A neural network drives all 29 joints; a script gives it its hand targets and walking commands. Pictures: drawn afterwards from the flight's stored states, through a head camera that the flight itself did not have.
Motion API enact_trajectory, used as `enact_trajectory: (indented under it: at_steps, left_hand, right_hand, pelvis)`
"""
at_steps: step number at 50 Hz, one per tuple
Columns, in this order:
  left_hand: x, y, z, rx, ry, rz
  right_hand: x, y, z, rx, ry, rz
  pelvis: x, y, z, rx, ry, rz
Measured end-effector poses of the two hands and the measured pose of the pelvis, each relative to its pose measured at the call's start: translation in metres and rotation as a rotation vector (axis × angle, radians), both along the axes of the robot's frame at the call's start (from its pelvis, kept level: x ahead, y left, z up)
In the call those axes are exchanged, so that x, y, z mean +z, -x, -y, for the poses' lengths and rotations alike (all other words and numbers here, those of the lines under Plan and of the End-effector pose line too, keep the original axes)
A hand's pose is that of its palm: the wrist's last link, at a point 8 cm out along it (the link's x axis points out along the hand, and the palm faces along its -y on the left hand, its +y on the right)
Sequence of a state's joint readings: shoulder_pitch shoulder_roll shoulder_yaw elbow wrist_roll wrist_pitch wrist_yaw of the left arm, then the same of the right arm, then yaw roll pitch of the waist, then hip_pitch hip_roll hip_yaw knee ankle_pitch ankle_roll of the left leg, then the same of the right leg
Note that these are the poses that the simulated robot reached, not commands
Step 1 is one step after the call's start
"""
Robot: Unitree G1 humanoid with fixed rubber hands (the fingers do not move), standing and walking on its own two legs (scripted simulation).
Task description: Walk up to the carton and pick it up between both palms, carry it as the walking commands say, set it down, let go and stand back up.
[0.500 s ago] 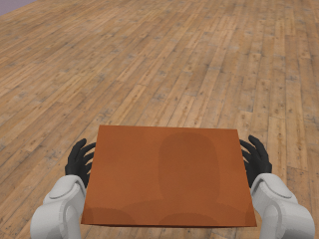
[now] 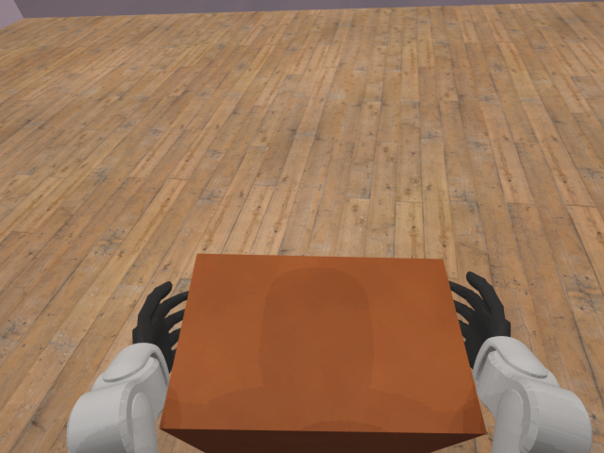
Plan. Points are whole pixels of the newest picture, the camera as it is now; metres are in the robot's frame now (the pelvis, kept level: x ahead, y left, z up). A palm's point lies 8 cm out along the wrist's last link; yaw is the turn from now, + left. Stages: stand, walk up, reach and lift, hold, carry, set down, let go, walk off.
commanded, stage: carry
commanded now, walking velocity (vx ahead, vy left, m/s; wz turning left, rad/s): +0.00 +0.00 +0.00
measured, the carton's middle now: (315, 368) +0.23 +0.01 +0.01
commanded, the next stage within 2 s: none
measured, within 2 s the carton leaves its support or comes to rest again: neither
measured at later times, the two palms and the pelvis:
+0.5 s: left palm (317, 406) +0.16 +0.00 +0.10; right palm out of the picture +0.14 -0.37 +0.11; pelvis -0.09 -0.16 +0.03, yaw -4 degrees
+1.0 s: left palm (430, 378) +0.18 -0.11 +0.11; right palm out of the picture +0.15 -0.48 +0.11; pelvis -0.07 -0.26 +0.04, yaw -7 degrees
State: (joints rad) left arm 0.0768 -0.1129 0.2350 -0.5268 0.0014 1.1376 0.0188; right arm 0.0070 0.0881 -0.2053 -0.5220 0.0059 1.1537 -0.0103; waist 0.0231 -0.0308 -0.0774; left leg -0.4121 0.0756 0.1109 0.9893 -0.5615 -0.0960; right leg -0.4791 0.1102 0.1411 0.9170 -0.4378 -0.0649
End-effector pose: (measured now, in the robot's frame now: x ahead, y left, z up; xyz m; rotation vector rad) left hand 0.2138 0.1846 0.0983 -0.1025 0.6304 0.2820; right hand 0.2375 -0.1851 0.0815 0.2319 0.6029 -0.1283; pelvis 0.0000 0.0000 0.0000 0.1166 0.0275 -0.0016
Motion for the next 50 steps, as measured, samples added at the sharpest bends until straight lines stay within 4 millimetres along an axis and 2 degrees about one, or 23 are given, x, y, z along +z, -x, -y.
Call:
enact_trajectory:
  at_steps: [4, 5, 7, 12, 17, 21, 23, 27, 31, 33, 36, 43, 50]
  left_hand:
    - [0.002, 0.013, 0.032, -0.023, 0.023, -0.071]
    - [0.000, 0.013, 0.042, -0.038, 0.030, -0.067]
    - [-0.005, 0.013, 0.059, -0.058, 0.031, -0.026]
    - [-0.020, 0.027, 0.105, -0.054, 0.043, 0.022]
    - [-0.014, 0.041, 0.143, -0.072, 0.045, -0.052]
    - [-0.005, 0.050, 0.165, -0.091, 0.068, -0.088]
    - [-0.003, 0.054, 0.177, -0.108, 0.091, -0.074]
    - [-0.002, 0.058, 0.196, -0.120, 0.096, 0.017]
    - [-0.015, 0.059, 0.229, -0.143, 0.108, -0.004]
    - [-0.014, 0.060, 0.249, -0.157, 0.092, 0.000]
    - [-0.006, 0.062, 0.271, -0.167, 0.074, -0.022]
    - [0.014, 0.055, 0.293, -0.147, 0.039, -0.040]
    - [0.017, 0.031, 0.295, -0.144, 0.035, -0.060]
  right_hand:
    - [0.010, 0.023, 0.033, -0.026, 0.023, -0.072]
    - [0.013, 0.028, 0.043, -0.042, 0.034, -0.065]
    - [0.009, 0.035, 0.060, -0.061, 0.044, -0.025]
    - [-0.001, 0.047, 0.105, -0.053, 0.054, 0.023]
    - [0.001, 0.070, 0.144, -0.072, 0.050, -0.050]
    - [0.020, 0.086, 0.165, -0.094, 0.075, -0.086]
    - [0.030, 0.096, 0.177, -0.112, 0.102, -0.071]
    - [0.035, 0.105, 0.195, -0.120, 0.110, 0.022]
    - [0.029, 0.110, 0.228, -0.133, 0.126, 0.006]
    - [0.025, 0.116, 0.247, -0.145, 0.114, 0.008]
    - [0.024, 0.122, 0.270, -0.148, 0.111, -0.015]
    - [0.028, 0.112, 0.292, -0.135, 0.068, -0.034]
    - [0.029, 0.089, 0.294, -0.135, 0.064, -0.055]
  pelvis:
    - [0.023, 0.021, 0.029, -0.027, 0.020, -0.012]
    - [0.023, 0.026, 0.037, -0.036, 0.035, -0.018]
    - [0.012, 0.033, 0.052, 0.002, 0.076, -0.027]
    - [-0.012, 0.044, 0.099, -0.026, 0.021, -0.027]
    - [0.007, 0.061, 0.128, -0.052, 0.022, -0.022]
    - [0.031, 0.078, 0.146, -0.072, 0.048, -0.053]
    - [0.036, 0.086, 0.156, -0.083, 0.078, -0.056]
    - [0.019, 0.092, 0.177, -0.073, 0.095, -0.066]
    - [0.019, 0.093, 0.207, -0.104, 0.072, -0.072]
    - [0.016, 0.094, 0.222, -0.117, 0.073, -0.063]
    - [0.023, 0.096, 0.238, -0.122, 0.060, -0.056]
    - [0.036, 0.089, 0.260, -0.120, 0.039, -0.071]
    - [0.040, 0.065, 0.262, -0.119, 0.043, -0.087]
